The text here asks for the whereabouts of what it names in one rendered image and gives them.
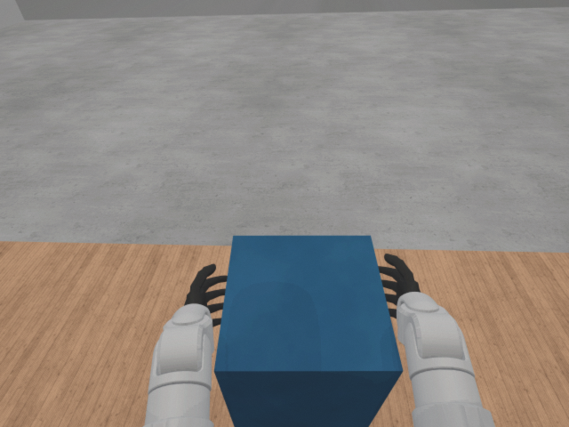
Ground robot right forearm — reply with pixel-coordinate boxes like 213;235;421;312
397;292;495;427

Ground right robot hand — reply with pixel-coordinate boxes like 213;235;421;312
378;254;421;318

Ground left robot hand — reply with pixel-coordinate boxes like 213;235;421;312
184;264;228;327

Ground robot left forearm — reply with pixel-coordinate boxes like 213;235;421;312
143;303;214;427

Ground carton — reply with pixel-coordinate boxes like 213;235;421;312
214;236;403;427

